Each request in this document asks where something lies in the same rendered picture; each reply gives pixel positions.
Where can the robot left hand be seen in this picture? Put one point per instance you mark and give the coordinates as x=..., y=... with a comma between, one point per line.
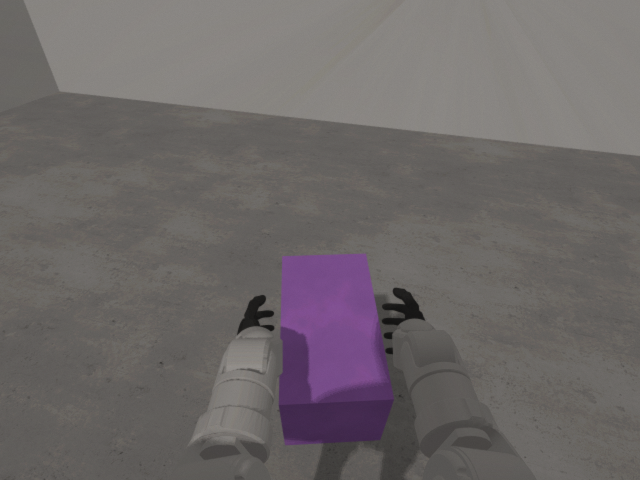
x=252, y=315

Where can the robot left upper arm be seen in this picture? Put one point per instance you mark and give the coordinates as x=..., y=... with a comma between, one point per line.
x=235, y=467

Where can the robot right forearm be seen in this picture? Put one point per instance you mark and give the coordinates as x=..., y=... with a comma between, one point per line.
x=447, y=408

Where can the robot right upper arm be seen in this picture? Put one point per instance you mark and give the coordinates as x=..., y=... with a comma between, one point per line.
x=459, y=463

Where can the carton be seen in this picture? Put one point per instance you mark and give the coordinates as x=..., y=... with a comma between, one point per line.
x=335, y=386

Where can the robot left forearm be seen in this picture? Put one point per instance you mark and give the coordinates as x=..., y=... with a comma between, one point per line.
x=237, y=420

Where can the robot right hand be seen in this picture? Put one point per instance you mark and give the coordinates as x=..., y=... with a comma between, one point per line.
x=410, y=309

